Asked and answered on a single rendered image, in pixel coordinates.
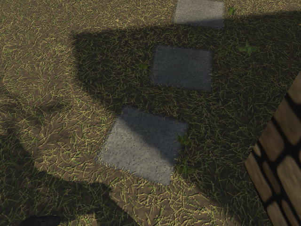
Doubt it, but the left robot hand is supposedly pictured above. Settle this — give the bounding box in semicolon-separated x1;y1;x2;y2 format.
19;215;61;226

